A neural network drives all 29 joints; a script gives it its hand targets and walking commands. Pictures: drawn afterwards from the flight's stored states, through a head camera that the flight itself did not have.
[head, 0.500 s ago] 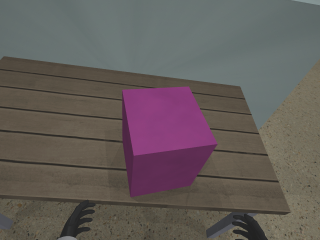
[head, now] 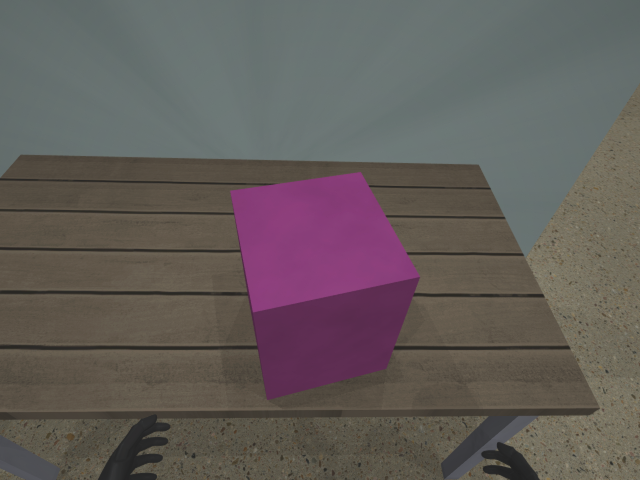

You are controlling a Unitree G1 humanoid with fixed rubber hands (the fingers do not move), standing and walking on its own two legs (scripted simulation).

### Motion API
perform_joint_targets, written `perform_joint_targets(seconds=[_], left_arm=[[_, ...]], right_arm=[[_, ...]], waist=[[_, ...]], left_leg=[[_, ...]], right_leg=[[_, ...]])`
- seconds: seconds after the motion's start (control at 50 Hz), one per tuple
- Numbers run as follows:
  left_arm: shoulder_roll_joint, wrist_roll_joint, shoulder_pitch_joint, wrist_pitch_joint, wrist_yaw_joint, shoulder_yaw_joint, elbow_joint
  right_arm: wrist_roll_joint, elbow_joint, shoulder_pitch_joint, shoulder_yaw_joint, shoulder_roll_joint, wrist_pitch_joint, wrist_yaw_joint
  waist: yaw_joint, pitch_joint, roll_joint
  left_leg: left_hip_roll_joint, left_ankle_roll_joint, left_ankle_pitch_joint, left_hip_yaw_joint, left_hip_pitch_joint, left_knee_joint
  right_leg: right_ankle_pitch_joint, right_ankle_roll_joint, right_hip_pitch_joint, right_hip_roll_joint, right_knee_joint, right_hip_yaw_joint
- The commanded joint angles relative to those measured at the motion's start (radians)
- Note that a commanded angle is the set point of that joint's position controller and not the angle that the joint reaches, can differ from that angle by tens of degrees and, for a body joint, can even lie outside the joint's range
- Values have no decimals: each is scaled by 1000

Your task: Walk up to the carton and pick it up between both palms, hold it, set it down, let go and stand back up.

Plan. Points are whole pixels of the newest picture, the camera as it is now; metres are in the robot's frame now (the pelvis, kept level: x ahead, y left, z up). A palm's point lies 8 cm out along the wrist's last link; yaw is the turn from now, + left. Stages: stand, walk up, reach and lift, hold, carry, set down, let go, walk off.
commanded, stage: stand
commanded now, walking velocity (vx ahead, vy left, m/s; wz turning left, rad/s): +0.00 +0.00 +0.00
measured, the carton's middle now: (313, 286) +0.41 +0.03 -0.02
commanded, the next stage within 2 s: none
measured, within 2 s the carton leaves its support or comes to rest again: neither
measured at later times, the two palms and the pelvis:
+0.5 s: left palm out of the picture +0.06 +0.29 -0.11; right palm out of the picture +0.06 -0.29 -0.11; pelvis -0.02 +0.00 +0.00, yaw +0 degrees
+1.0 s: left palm out of the picture +0.04 +0.30 -0.12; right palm out of the picture +0.05 -0.29 -0.10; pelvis -0.02 +0.01 +0.01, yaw +0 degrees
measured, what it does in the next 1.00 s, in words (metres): stands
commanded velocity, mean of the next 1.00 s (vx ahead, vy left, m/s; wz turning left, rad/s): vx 0.00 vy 0.00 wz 0.00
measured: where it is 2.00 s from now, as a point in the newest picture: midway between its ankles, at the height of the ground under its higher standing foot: outside the picture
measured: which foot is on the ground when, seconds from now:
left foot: down 0.00-1.00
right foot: down 0.00-1.00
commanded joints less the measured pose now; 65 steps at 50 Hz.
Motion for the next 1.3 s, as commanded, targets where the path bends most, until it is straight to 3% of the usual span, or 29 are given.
perform_joint_targets(seconds=[0.0, 0.04, 0.06, 0.12, 0.14, 0.2, 0.22, 0.28, 0.3, 0.36, 0.38, 0.4, 0.48, 0.56, 0.62, 0.64, 0.7, 0.72, 0.76, 0.84, 0.86, 0.88, 0.9, 0.94, 0.98, 1.12, 1.16, 1.24, 1.28], left_arm=[[188, 12, -24, -53, -10, 64, 33], [213, 20, -25, -61, -17, 64, 59], [206, 14, -27, -64, -22, 63, 77], [232, 26, -27, -64, -17, 74, 125], [228, 17, -19, -64, -25, 63, 143], [237, 18, -35, -73, -23, 65, 171], [241, 24, -50, -68, -26, 68, 194], [241, 13, -46, -73, -29, 58, 230], [251, 11, -20, -74, -29, 62, 255], [248, 1, -27, -70, -27, 54, 287], [264, 4, -24, -74, -29, 54, 292], [246, -2, -34, -70, -29, 46, 285], [288, 9, -72, -64, -23, 58, 311], [272, -1, -52, -64, -25, 51, 336], [280, 7, -65, -58, -21, 48, 353], [267, -4, -52, -52, -20, 46, 365], [267, -2, -57, -59, -19, 38, 378], [246, -5, -38, -61, -22, 40, 370], [284, 1, -31, -57, -19, 36, 387], [261, -1, -37, -53, -26, 30, 386], [284, 1, -65, -53, -29, 41, 384], [273, 3, -64, -55, -25, 42, 384], [263, 0, -62, -57, -25, 31, 388], [268, -3, -53, -53, -23, 37, 396], [248, -8, -71, -57, -18, 27, 379], [257, -1, -59, -55, -12, 25, 406], [290, -5, -41, -53, -11, 33, 411], [285, -1, -40, -57, -18, 27, 416], [294, -2, -50, -56, -14, 29, 414]], right_arm=[[13, -74, -5, -51, -187, 25, -11], [7, -56, -43, -55, -190, 28, -9], [10, -60, -27, -66, -208, 38, -13], [18, -33, 3, -57, -200, 45, -17], [19, -21, 6, -59, -234, 47, -20], [17, -19, -6, -54, -227, 51, -15], [19, -14, -5, -46, -234, 46, -21], [15, 8, 2, -47, -264, 54, -25], [14, 20, 29, -46, -274, 54, -25], [19, 53, 31, -43, -288, 51, -28], [19, 65, 49, -30, -266, 53, -23], [15, 66, 17, -38, -281, 56, -25], [25, 87, 20, -29, -277, 57, -28], [20, 114, -6, -23, -274, 50, -23], [20, 133, -20, -23, -276, 57, -25], [20, 137, -5, -19, -258, 56, -20], [24, 149, -8, -19, -278, 57, -23], [21, 154, 4, -23, -277, 56, -30], [19, 166, -17, -19, -287, 60, -26], [25, 165, -19, -20, -288, 46, -22], [28, 176, -10, -24, -300, 52, -27], [24, 180, -1, -22, -298, 55, -24], [23, 176, -32, -21, -287, 54, -29], [33, 158, -44, -20, -294, 57, -29], [29, 173, -50, -20, -291, 49, -29], [28, 191, -54, -19, -290, 59, -36], [29, 188, -57, -16, -283, 56, -29], [33, 205, -45, -11, -277, 58, -34], [32, 201, -58, -15, -293, 60, -33]], waist=[[-18, -98, 66], [-1, -49, 94], [-17, -64, 117], [-25, -30, 65], [-15, -13, 100], [-14, -30, 98], [-26, -27, 43], [-21, -14, 87], [-27, -28, 34], [-26, 21, -13], [-21, 16, 14], [-7, -17, -17], [-24, -45, -46], [-6, -46, 6], [-18, 3, -39], [-4, 23, 3], [-27, 6, 18], [-22, -8, 73], [-17, 30, 65], [-21, -10, 76], [-20, -22, 40], [-22, -50, 78], [-28, -67, 35], [-21, -99, 84], [-17, -43, 65], [-30, -14, -2], [-26, -49, 62], [-23, -21, -13], [-31, 15, 49]], left_leg=[[127, 34, 218, -94, 48, -7], [122, 30, 203, -90, 25, -21], [116, 28, 224, -89, 32, -7], [127, 33, 155, -101, 20, -24], [127, 34, 153, -98, 28, -24], [129, 31, 105, -103, 22, -48], [123, 32, 110, -113, 13, -52], [135, 35, 117, -107, 25, -61], [139, 37, 109, -117, 48, -71], [137, 41, 65, -131, 20, -84], [128, 35, 71, -119, 40, -77], [138, 37, 59, -132, 49, -85], [136, 30, 93, -122, 70, -89], [137, 32, 64, -139, 39, -104], [139, 41, 32, -151, 42, -128], [129, 26, 40, -145, 12, -138], [140, 40, 73, -144, 51, -133], [141, 39, 94, -148, 33, -125], [148, 42, -14, -166, -7, -171], [148, 28, -30, -158, 17, -158], [142, 26, 14, -159, 26, -162], [144, 30, 42, -150, 50, -158], [158, 38, 57, -157, 87, -155], [167, 38, 120, -165, 87, -152], [151, 33, 190, -149, 81, -146], [150, 32, 162, -144, 85, -152], [145, 34, 127, -138, 100, -152], [141, 28, 111, -146, 91, -150], [135, 23, 86, -136, 77, -156]], right_leg=[[196, -16, -27, -139, -93, 115], [197, -14, -43, -137, -102, 123], [246, -14, -24, -144, -110, 119], [205, -29, -23, -144, -131, 132], [205, -30, -36, -147, -149, 144], [160, -30, -10, -131, -150, 128], [194, -21, -5, -123, -145, 122], [143, -21, -36, -128, -152, 126], [127, -14, -22, -119, -156, 125], [78, -15, -46, -123, -185, 131], [38, 0, -61, -136, -199, 143], [56, -3, -29, -121, -186, 113], [55, 4, -19, -119, -197, 119], [78, 0, 12, -125, -192, 114], [45, 4, -25, -122, -193, 107], [44, 6, -18, -116, -194, 101], [74, 0, -18, -131, -203, 119], [81, -4, 5, -133, -189, 117], [67, 0, 2, -125, -184, 107], [77, 0, 6, -123, -187, 106], [96, -1, 12, -125, -178, 103], [105, -1, 14, -124, -170, 104], [122, -2, -4, -124, -165, 106], [157, 1, 36, -115, -164, 96], [184, 4, 23, -134, -176, 105], [180, -2, 0, -136, -177, 89], [165, 3, 19, -133, -186, 106], [146, 11, -9, -133, -197, 100], [134, 1, -22, -141, -210, 112]])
